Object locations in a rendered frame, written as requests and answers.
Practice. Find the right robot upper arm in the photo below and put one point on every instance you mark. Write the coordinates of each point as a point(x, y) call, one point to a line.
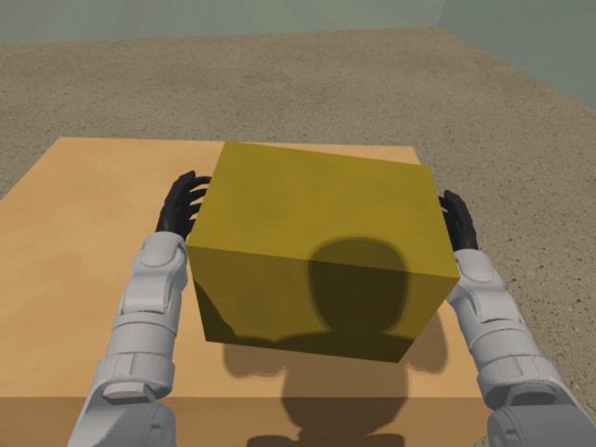
point(560, 425)

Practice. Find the left robot upper arm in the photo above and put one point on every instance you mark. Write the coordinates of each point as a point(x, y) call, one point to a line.
point(129, 425)

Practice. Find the carton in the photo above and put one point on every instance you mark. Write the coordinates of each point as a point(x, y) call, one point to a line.
point(319, 253)

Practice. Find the robot left hand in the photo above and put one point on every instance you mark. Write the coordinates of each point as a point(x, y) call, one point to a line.
point(176, 212)

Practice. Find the left robot forearm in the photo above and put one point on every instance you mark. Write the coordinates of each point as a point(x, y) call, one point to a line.
point(138, 367)

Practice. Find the robot right hand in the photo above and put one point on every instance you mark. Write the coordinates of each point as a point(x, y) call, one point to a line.
point(458, 222)

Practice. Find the pedestal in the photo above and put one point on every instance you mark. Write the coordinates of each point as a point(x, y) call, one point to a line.
point(69, 230)

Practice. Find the right robot forearm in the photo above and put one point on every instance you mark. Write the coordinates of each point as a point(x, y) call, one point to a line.
point(512, 371)

